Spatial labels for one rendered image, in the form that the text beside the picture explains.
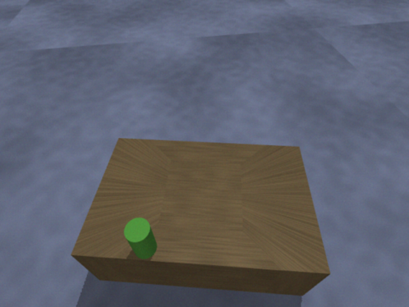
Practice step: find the can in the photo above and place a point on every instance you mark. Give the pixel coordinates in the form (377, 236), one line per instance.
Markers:
(140, 237)

